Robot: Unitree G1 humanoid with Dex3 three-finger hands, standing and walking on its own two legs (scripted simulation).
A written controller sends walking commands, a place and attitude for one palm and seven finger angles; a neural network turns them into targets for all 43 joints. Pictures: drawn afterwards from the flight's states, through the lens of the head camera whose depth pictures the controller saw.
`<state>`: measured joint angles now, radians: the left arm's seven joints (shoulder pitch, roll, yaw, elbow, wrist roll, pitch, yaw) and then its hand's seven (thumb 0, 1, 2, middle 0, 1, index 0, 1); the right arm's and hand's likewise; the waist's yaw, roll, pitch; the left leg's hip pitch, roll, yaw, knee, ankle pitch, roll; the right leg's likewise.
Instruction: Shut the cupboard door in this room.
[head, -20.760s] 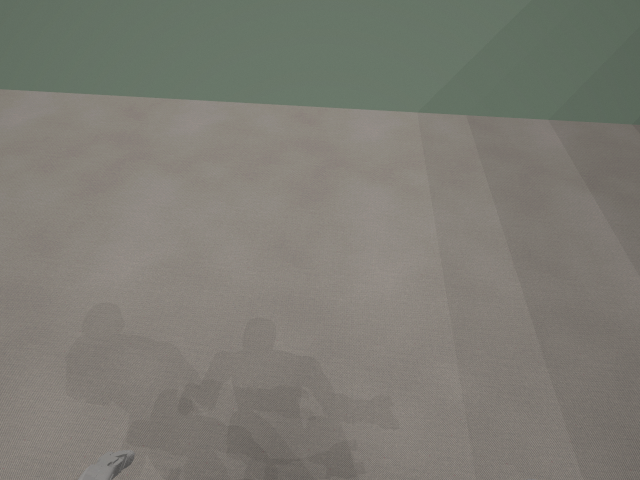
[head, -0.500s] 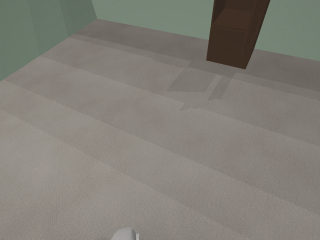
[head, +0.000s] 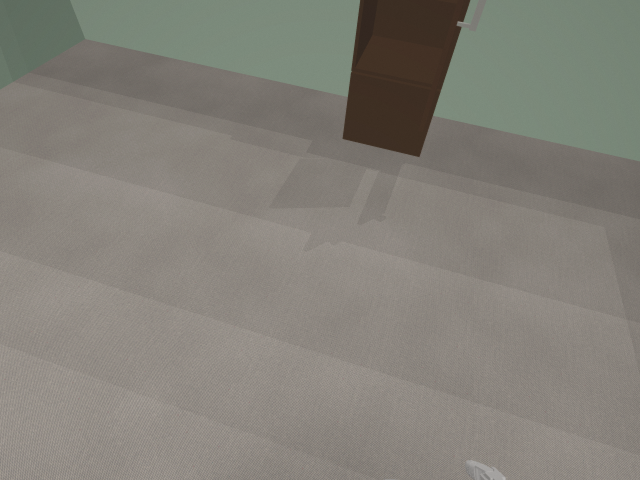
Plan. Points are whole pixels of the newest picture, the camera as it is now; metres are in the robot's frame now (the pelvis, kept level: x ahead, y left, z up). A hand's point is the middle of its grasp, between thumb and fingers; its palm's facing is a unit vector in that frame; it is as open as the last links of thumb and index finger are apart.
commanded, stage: turn or walk to find it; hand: left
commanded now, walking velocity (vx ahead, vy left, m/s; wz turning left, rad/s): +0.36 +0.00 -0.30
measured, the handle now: (473, 6) +1.39 -0.32 +0.06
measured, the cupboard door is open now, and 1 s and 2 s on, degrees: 87 87 87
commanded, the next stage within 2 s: stand and wait in 0.76 s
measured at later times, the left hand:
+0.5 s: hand (297, 334) +0.37 +0.07 -0.17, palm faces -0.22 -0.96 -0.15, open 7.4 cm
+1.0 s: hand (265, 328) +0.39 +0.13 -0.19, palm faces -0.08 -0.98 -0.16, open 7.4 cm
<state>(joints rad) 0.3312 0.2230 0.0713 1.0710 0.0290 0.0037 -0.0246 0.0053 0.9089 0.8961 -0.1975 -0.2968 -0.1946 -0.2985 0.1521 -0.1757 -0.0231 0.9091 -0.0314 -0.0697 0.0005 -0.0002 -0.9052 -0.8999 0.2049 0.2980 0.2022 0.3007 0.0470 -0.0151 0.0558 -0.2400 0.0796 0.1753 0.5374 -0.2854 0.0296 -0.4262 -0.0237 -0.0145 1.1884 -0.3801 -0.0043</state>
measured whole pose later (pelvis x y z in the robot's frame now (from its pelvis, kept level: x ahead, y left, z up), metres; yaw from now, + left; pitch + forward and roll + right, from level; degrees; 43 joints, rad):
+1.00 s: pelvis +0.43 -0.04 -0.01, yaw -10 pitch -1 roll -1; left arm 0.36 0.16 0.01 1.16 0.00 -0.04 0.02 0.00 0.91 0.90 -0.20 -0.30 -0.19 -0.30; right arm 0.08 -0.18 -0.02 0.99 -0.03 -0.07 0.00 0.00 -0.91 -0.90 0.20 0.30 0.20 0.30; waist 0.06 -0.03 0.11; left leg -0.37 0.09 0.18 0.62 -0.23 0.04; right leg -0.23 -0.03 -0.06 1.03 -0.55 0.01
